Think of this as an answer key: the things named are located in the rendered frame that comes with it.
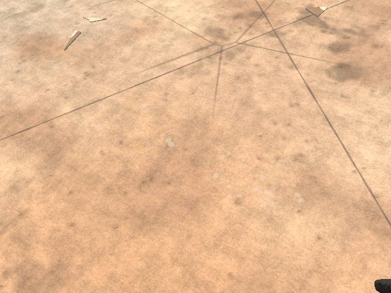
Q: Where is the right robot hand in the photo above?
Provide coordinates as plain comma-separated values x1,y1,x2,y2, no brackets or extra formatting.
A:
375,279,391,293

